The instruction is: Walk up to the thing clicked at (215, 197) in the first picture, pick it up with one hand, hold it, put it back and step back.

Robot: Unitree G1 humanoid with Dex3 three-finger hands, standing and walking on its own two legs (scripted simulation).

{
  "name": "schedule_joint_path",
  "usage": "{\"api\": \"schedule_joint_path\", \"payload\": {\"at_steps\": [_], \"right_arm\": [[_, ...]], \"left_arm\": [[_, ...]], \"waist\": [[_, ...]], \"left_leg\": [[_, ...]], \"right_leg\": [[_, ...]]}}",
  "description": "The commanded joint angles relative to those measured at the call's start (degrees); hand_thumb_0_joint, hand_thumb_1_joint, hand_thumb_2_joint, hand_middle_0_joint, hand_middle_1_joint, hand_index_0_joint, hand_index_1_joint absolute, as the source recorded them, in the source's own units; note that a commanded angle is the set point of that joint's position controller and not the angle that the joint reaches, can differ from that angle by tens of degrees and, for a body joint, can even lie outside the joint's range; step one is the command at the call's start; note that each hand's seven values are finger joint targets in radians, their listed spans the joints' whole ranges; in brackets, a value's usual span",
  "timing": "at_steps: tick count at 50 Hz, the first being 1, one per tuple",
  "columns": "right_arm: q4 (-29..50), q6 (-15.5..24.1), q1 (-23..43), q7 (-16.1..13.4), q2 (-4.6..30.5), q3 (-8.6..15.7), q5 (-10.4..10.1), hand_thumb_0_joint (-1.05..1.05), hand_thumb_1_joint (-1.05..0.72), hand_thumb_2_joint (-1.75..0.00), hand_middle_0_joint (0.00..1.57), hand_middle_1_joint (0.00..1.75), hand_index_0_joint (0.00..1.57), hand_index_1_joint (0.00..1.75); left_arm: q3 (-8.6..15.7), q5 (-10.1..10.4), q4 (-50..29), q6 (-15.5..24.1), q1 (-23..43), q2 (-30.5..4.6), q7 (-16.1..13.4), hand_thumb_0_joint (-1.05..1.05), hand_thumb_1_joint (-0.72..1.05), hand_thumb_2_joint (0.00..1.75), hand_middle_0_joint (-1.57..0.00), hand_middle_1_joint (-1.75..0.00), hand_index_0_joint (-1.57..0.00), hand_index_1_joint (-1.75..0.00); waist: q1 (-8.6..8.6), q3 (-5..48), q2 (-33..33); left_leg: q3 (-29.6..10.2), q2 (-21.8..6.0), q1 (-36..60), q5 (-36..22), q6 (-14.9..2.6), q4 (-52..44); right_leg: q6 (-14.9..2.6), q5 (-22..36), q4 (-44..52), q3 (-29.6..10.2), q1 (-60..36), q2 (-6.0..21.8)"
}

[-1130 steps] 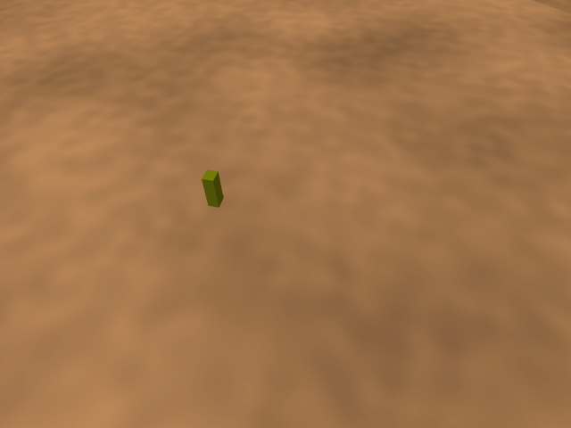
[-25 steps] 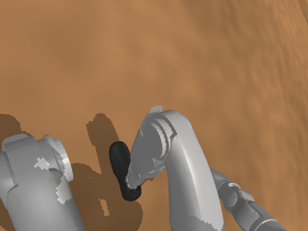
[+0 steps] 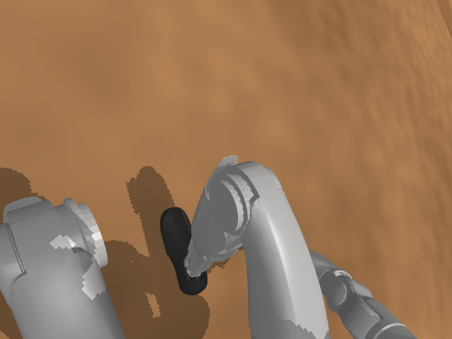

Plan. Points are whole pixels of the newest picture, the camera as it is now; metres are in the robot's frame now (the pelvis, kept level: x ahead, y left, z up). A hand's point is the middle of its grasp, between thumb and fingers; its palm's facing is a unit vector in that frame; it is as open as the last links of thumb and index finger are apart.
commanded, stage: loosen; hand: left
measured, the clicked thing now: out of the picture +0.46 +0.38 -0.21
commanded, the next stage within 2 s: open in 0.82 s
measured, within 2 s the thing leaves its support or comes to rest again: neither
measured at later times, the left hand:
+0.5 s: hand out of the picture +0.44 +0.39 -0.17, palm faces +0.67 -0.73 -0.12, open 9.6 cm
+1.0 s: hand out of the picture +0.44 +0.39 -0.17, palm faces +0.66 -0.74 -0.12, open 9.7 cm
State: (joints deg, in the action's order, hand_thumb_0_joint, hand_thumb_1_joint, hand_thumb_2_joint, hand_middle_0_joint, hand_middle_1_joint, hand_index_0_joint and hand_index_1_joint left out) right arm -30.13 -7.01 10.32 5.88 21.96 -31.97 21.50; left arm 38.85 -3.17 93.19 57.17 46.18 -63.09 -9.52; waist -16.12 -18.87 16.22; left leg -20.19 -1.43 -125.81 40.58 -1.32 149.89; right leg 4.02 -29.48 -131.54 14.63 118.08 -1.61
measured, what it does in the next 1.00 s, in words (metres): stands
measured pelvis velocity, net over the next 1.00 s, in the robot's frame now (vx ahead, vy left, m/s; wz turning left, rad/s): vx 0.00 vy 0.00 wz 0.00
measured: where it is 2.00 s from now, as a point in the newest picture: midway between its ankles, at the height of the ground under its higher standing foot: (136, 299)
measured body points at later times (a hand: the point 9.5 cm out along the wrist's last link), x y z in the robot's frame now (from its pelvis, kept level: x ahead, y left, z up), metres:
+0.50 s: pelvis +0.00 +0.00 +0.00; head +0.24 +0.19 +0.32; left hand +0.40 +0.43 -0.17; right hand +0.17 -0.26 -0.03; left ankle +0.09 +0.12 -0.27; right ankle +0.17 -0.12 -0.27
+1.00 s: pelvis +0.00 +0.00 +0.00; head +0.24 +0.19 +0.32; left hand +0.40 +0.43 -0.16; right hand +0.17 -0.25 -0.03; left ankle +0.09 +0.12 -0.27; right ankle +0.17 -0.12 -0.27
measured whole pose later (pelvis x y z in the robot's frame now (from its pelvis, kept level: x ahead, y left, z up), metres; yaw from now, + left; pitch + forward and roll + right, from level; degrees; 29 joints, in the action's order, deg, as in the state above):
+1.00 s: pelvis +0.00 +0.00 +0.00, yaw +0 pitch +14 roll -18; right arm -30.3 -6.7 10.3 6.2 22.0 -31.3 21.4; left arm 38.2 -3.5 92.8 56.9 46.6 -62.4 -10.1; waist -15.9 -18.5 15.9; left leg -19.9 -1.4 -126.0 40.8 -1.0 149.6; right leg 3.7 -29.9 -131.7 14.4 118.5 -1.3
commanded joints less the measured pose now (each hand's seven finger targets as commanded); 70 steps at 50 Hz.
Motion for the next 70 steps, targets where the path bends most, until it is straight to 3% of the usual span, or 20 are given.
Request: {"api": "schedule_joint_path", "payload": {"at_steps": [1,12,22,25,32,38,45,49,51,56,64,67,70], "right_arm": [[-0.18,-0.94,-2.79,-0.76,21.20,6.90,0.32,0.00,-0.85,-0.88,0.20,0.30,0.20,0.30],[-0.51,-1.11,-2.97,-0.48,21.37,6.99,0.53,0.00,-0.85,-0.88,0.20,0.30,0.20,0.30],[-0.41,-0.70,-2.80,-0.59,21.17,6.86,0.48,0.00,-0.85,-0.88,0.20,0.30,0.20,0.30],[-0.35,-0.45,-2.97,-0.57,21.38,7.22,0.30,0.00,-0.85,-0.88,0.20,0.30,0.20,0.30],[-0.57,-0.58,-3.53,-0.76,21.01,7.13,0.14,0.00,-0.84,-0.87,0.20,0.30,0.20,0.30],[-0.75,-0.53,-3.43,-0.49,21.16,7.58,0.37,0.00,-0.85,-0.88,0.20,0.30,0.20,0.30],[-0.47,-0.34,-3.33,-0.50,21.33,7.62,0.04,0.00,-0.85,-0.87,0.20,0.30,0.20,0.30],[-0.82,-0.51,-3.84,-0.43,21.52,7.46,0.15,0.00,-0.85,-0.88,0.20,0.30,0.20,0.30],[-0.56,-0.43,-3.62,-0.48,21.37,7.36,0.01,0.00,-0.85,-0.88,0.20,0.30,0.20,0.30],[-0.06,-0.17,-3.46,-0.48,21.34,7.24,0.10,0.00,-0.86,-0.88,0.20,0.30,0.20,0.30],[0.00,0.29,-3.52,-0.49,21.31,7.26,0.13,0.00,-0.85,-0.88,0.20,0.30,0.20,0.30],[-0.20,0.16,-3.80,-0.62,21.66,7.11,-0.02,0.00,-0.86,-0.88,0.20,0.30,0.20,0.30],[-0.07,0.10,-3.71,-0.76,21.61,6.99,0.13,0.00,-0.86,-0.88,0.20,0.30,0.20,0.30]], "left_arm": [[0.37,0.13,-7.74,3.88,10.25,-14.87,-1.00,0.00,0.04,0.92,-0.98,-1.15,-1.04,-1.11],[0.04,-0.62,-7.05,3.70,10.20,-15.11,-1.68,0.00,0.02,0.92,-0.97,-1.14,-1.03,-1.10],[0.66,0.09,-7.91,3.89,10.02,-15.47,-1.10,0.00,0.01,0.90,-0.95,-1.13,-1.01,-1.09],[0.22,0.38,-8.12,3.74,10.60,-14.47,-1.09,0.00,0.02,0.90,-0.96,-1.14,-1.02,-1.09],[1.95,0.46,-8.97,3.45,9.95,-16.69,-0.84,0.00,0.00,0.89,-0.94,-1.12,-1.00,-1.07],[-0.65,-0.73,-8.40,2.91,10.68,-13.80,-0.92,0.00,-0.01,0.89,-0.94,-1.12,-1.00,-1.07],[-0.28,-0.05,-8.88,3.20,11.30,-14.04,-0.70,0.00,-0.02,0.85,-0.92,-1.09,-0.99,-1.04],[-0.36,-0.09,-8.80,3.52,11.94,-13.96,-1.11,0.00,-0.34,0.59,-0.74,-0.86,-0.79,-0.83],[0.62,0.55,-8.90,3.89,11.78,-14.60,-1.04,0.00,-0.39,0.54,-0.72,-0.81,-0.77,-0.78],[2.19,2.35,-8.79,5.12,11.15,-13.54,0.14,0.00,-0.37,0.54,-0.72,-0.80,-0.77,-0.77],[0.82,3.22,-9.20,4.94,9.93,-10.71,1.80,0.00,-0.35,0.55,-0.66,-0.77,-0.70,-0.73],[2.65,3.16,-10.67,5.50,10.60,-14.68,1.15,0.00,-0.40,0.50,-0.62,-0.71,-0.66,-0.68],[2.70,3.01,-12.54,5.87,11.87,-15.21,1.08,0.00,-0.45,0.48,-0.62,-0.71,-0.66,-0.68]], "waist": [[-6.14,31.52,-35.74],[-6.43,31.49,-35.64],[-5.95,32.05,-35.25],[-6.56,32.19,-34.37],[-5.48,33.46,-34.86],[-6.69,32.17,-35.45],[-6.42,31.90,-35.06],[-7.01,33.07,-36.05],[-6.31,33.38,-35.50],[-6.11,32.83,-35.20],[-6.39,32.82,-33.83],[-5.68,34.10,-34.81],[-5.80,34.80,-36.95]], "left_leg": [[1.93,-4.53,23.83,-8.47,2.97,-22.26],[2.29,-4.44,23.51,-8.00,2.87,-22.25],[2.85,-4.30,22.96,-7.75,2.63,-21.69],[2.91,-4.27,22.49,-7.63,2.51,-21.39],[3.67,-4.20,22.35,-9.20,2.43,-20.97],[2.75,-4.45,23.28,-7.75,2.75,-21.83],[2.29,-4.41,23.11,-6.59,2.72,-22.20],[2.15,-4.34,24.39,-8.64,2.95,-21.97],[2.61,-4.19,23.87,-9.62,2.80,-21.50],[2.94,-4.12,23.50,-9.73,2.88,-21.19],[3.11,-4.14,22.71,-8.58,2.64,-20.58],[3.16,-4.15,22.55,-9.21,2.60,-20.37],[3.00,-4.35,24.87,-10.78,3.03,-20.63]], "right_leg": [[-3.59,3.65,5.69,5.84,-14.52,-1.88],[-3.58,3.19,6.24,5.71,-14.65,-1.87],[-3.56,3.35,6.41,5.39,-15.57,-1.92],[-3.47,3.30,6.72,5.36,-15.73,-1.98],[-3.59,4.31,6.77,4.94,-17.18,-2.05],[-3.69,3.22,6.31,5.59,-14.82,-1.94],[-3.80,2.32,6.33,5.44,-13.77,-1.86],[-3.65,3.98,5.86,5.63,-14.79,-1.67],[-3.63,4.67,5.94,5.39,-15.39,-1.67],[-3.47,4.99,6.04,5.40,-16.17,-1.75],[-3.39,4.48,6.46,5.62,-16.68,-1.96],[-3.61,4.65,6.10,5.31,-17.20,-2.00],[-3.65,5.57,5.65,5.18,-17.16,-1.87]]}}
